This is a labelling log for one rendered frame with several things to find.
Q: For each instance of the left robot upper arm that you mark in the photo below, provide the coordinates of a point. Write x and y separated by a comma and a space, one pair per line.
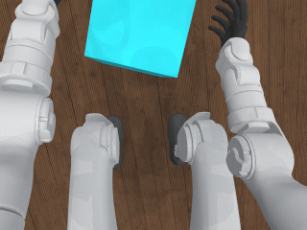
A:
26, 121

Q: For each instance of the right robot foot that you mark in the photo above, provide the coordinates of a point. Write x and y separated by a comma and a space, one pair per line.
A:
175, 122

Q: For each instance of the right robot hand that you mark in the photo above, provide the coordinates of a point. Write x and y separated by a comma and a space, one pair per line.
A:
238, 19

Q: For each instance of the robot right forearm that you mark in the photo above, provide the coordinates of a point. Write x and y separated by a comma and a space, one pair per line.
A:
243, 93

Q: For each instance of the carton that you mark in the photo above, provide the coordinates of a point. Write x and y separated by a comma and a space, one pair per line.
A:
146, 36

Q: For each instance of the robot left forearm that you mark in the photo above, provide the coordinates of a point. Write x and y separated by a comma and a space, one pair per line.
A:
30, 48

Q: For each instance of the right robot upper arm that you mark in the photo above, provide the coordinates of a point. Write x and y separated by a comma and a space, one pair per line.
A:
265, 162

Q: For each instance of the right robot shin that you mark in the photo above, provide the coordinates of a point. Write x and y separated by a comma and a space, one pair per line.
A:
198, 116

